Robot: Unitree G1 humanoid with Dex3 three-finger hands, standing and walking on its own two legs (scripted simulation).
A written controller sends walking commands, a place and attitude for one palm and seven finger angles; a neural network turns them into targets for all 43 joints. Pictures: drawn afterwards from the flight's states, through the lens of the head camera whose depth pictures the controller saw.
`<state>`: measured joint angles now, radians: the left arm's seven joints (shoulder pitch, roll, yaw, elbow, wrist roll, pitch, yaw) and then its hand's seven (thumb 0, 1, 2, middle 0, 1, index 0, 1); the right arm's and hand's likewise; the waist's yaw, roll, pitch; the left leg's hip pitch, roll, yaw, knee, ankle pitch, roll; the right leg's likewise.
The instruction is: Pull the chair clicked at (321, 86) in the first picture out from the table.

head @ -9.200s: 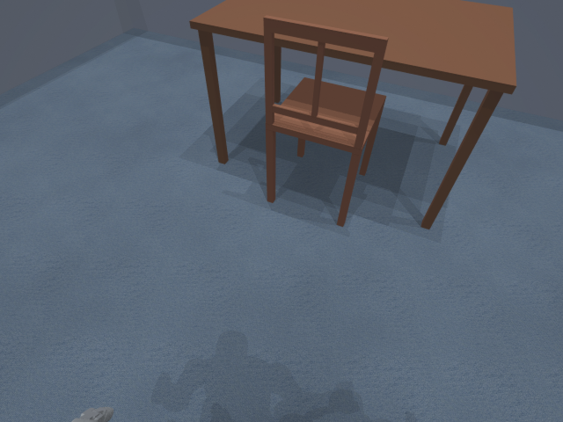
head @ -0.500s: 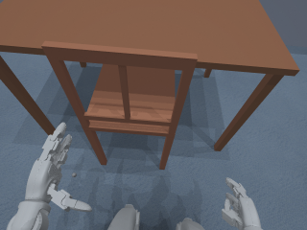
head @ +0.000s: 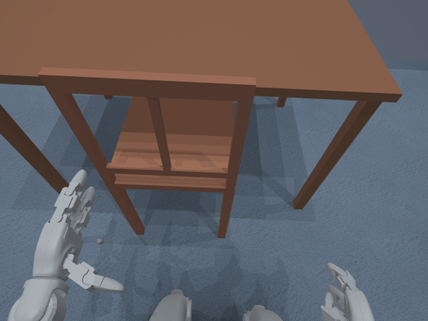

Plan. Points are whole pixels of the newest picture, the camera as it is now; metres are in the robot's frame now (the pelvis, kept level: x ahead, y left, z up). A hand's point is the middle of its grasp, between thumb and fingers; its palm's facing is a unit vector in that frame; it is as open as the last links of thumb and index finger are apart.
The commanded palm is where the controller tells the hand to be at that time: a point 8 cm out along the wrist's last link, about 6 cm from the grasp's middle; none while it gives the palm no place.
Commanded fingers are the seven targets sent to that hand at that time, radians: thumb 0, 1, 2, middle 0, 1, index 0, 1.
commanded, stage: raise the hand toward the chair's back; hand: left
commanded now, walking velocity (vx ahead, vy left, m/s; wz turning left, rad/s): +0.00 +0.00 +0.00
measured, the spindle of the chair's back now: (161, 137) +0.51 +0.15 -0.01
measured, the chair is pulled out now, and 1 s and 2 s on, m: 0.00 0.00 0.00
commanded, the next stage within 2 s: aim the fingers beside a spindle in 0.16 s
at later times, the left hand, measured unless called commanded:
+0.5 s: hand (119, 233) +0.26 +0.18 +0.03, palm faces +0.02 -1.00 -0.05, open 16.9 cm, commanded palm +0.24 +0.24 +0.04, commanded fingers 0.00 -0.50 0.30 -0.06 -0.08 -0.06 -0.08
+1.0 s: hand (136, 213) +0.31 +0.16 +0.01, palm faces -0.01 -1.00 -0.02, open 16.9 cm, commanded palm +0.29 +0.22 +0.02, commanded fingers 0.00 -0.50 0.30 -0.06 -0.08 -0.06 -0.08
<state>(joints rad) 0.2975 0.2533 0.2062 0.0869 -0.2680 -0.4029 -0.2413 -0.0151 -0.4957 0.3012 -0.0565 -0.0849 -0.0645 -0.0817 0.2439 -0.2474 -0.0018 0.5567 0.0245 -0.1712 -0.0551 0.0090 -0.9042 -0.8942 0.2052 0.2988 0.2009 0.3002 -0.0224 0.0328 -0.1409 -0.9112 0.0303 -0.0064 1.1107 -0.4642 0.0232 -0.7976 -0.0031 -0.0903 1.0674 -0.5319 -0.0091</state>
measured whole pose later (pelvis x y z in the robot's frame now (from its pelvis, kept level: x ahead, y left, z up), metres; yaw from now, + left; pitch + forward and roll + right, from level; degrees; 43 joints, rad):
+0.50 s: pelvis +0.00 -0.02 -0.01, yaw +0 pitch +16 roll -2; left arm 0.21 0.23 0.19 0.17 -0.26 -0.43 -0.26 -0.02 -0.50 0.30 -0.06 -0.08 -0.06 -0.08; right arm 0.22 -0.25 0.00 0.57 0.02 -0.17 -0.05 0.01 -0.90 -0.89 0.21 0.30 0.20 0.30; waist -0.02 0.04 -0.14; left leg -0.94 0.04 -0.02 1.13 -0.48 0.00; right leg -0.83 0.00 -0.10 1.11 -0.56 -0.03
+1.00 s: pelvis +0.00 -0.01 -0.02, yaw -1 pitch +19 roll -2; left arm 0.02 0.21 0.15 0.30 -0.22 -0.44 -0.18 -0.02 -0.50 0.30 -0.06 -0.08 -0.06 -0.08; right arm 0.22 -0.25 0.00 0.58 0.01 -0.12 -0.03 0.01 -0.91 -0.89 0.20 0.30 0.20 0.30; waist -0.03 0.03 -0.15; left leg -1.03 0.03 0.00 1.19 -0.49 0.02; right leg -0.93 0.00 -0.08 1.17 -0.57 -0.02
